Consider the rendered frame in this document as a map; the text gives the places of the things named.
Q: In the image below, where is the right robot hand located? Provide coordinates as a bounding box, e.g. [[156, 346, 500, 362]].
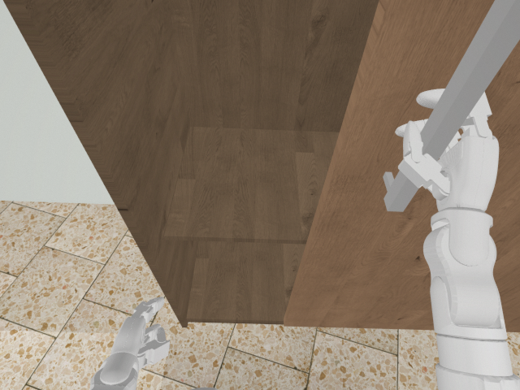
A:
[[395, 89, 499, 212]]

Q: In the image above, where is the robot right forearm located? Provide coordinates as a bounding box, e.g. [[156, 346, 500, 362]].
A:
[[423, 207, 520, 390]]

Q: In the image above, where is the handle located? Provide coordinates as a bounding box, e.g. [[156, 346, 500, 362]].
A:
[[383, 0, 520, 212]]

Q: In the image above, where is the left robot hand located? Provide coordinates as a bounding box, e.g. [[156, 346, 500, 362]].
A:
[[110, 297, 170, 370]]

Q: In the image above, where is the wardrobe door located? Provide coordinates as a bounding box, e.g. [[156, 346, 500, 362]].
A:
[[284, 0, 520, 332]]

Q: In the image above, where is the robot left forearm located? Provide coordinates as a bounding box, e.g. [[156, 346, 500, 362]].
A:
[[90, 353, 139, 390]]

